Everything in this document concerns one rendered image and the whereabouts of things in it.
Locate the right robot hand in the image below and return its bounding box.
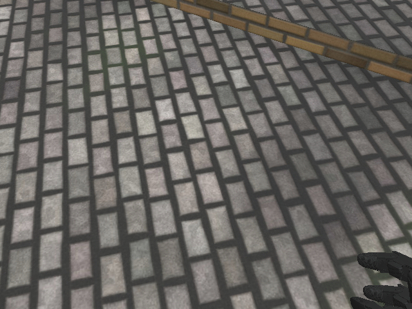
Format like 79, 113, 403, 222
350, 251, 412, 309

